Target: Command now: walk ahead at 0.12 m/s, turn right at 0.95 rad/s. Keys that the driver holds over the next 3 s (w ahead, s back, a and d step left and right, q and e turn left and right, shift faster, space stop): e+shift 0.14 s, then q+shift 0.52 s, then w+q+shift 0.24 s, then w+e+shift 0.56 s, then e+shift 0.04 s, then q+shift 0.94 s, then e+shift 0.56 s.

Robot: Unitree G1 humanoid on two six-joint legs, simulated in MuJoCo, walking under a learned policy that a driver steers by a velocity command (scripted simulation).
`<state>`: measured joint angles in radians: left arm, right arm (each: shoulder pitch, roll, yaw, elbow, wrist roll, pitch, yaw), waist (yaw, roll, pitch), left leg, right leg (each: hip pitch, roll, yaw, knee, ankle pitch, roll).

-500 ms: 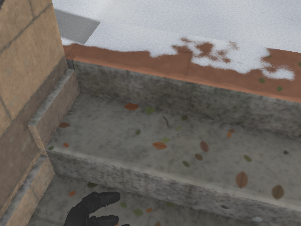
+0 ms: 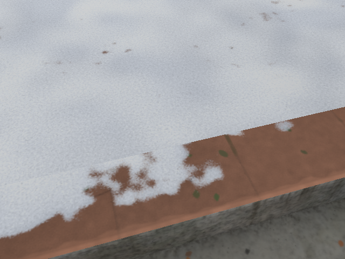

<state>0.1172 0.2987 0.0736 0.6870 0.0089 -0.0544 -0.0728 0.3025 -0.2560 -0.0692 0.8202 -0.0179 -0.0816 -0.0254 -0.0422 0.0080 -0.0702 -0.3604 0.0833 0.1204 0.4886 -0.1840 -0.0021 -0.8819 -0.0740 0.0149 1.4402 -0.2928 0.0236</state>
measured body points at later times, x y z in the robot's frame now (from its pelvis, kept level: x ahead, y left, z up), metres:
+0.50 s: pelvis +0.12 -0.01 +0.01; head +0.14 -0.01 +0.46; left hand +0.20 +0.24 -0.11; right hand +0.29 -0.22 -0.08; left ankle +0.13 +0.14 -0.38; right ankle +0.07 -0.13 -0.73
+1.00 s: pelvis +0.32 +0.11 +0.14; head +0.32 +0.14 +0.59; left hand +0.51 +0.32 +0.06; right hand +0.24 -0.12 +0.01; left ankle +0.26 +0.20 -0.57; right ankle +0.43 +0.02 -0.28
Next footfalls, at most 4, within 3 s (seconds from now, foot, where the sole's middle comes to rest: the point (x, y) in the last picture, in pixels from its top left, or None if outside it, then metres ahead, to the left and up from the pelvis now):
0.16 right None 0.11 -0.14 -0.77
0.70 left None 0.30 0.20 -0.61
1.22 right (144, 174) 0.70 0.11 -0.44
1.70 left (120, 107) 1.04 0.21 -0.44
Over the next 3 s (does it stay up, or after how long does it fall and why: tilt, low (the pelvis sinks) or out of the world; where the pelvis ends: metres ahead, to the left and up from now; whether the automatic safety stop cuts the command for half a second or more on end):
stays up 1.06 0.07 0.32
